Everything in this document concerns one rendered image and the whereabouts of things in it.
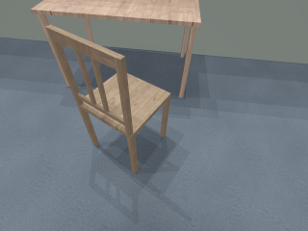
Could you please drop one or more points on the table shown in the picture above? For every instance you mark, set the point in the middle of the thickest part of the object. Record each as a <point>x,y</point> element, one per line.
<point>170,12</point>

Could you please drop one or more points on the chair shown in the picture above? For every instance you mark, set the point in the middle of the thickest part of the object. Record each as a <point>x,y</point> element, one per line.
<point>124,102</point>

